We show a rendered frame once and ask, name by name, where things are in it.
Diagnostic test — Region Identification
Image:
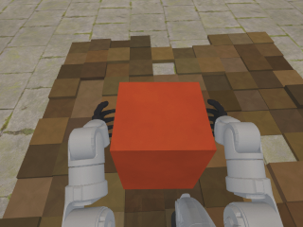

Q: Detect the robot right hand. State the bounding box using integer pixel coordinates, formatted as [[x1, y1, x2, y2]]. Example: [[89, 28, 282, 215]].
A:
[[206, 99, 227, 137]]

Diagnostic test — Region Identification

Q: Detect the robot right upper arm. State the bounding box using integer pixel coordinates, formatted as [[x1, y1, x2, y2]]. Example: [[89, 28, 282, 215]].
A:
[[223, 201, 283, 227]]

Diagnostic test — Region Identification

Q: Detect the carton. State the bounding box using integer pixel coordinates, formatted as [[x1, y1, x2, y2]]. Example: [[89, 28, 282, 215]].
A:
[[110, 81, 217, 190]]

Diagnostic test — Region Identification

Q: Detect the right robot thigh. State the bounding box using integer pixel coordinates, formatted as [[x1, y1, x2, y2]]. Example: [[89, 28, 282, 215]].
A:
[[175, 197, 216, 227]]

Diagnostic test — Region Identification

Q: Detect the robot left hand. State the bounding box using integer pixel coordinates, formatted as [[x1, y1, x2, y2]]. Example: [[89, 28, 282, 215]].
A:
[[92, 101, 116, 138]]

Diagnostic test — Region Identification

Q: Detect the robot right forearm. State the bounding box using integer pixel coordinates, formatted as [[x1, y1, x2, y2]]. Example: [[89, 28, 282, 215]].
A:
[[214, 115, 284, 227]]

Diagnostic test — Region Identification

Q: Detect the robot left forearm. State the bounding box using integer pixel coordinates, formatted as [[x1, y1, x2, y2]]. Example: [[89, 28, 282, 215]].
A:
[[62, 119, 110, 227]]

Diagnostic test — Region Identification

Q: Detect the robot right shin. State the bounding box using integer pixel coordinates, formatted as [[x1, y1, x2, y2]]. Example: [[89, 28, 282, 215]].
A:
[[175, 193, 190, 227]]

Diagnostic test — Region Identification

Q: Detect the robot left upper arm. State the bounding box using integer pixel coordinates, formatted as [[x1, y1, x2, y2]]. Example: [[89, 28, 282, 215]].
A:
[[63, 206, 116, 227]]

